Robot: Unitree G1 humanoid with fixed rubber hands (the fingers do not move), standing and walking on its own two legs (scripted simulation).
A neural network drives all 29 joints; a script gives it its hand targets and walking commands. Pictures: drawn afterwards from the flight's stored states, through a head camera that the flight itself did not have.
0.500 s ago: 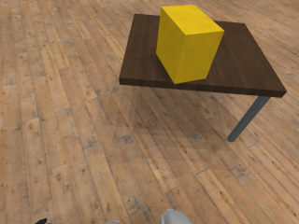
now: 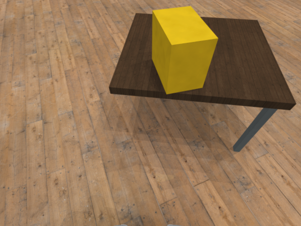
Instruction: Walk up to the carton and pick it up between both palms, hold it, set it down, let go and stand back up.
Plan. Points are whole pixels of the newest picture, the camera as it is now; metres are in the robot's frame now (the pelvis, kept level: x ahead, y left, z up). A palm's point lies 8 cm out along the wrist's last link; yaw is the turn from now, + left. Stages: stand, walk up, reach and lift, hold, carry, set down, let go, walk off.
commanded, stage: walk up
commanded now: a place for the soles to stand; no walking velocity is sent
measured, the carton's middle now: (178, 50) +0.87 -0.11 -0.05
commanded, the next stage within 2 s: none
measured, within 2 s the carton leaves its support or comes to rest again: neither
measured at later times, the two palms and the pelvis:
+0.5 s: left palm out of the picture +0.12 +0.25 -0.09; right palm out of the picture +0.16 -0.39 -0.12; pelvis +0.10 -0.07 -0.01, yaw -3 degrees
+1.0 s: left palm (80, 168) +0.31 +0.25 -0.13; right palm (284, 189) +0.25 -0.38 -0.10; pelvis +0.21 -0.05 -0.02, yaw -3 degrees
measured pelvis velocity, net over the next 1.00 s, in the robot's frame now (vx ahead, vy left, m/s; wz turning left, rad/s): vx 0.21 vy -0.05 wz -0.05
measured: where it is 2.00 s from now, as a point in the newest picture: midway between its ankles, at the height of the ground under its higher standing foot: (167, 199)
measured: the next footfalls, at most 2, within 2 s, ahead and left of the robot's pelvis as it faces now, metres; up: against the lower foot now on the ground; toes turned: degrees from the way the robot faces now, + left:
right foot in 0.20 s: +0.08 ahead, -0.17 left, +0.00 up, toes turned +0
left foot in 0.62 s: +0.26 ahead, +0.07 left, +0.00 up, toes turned -3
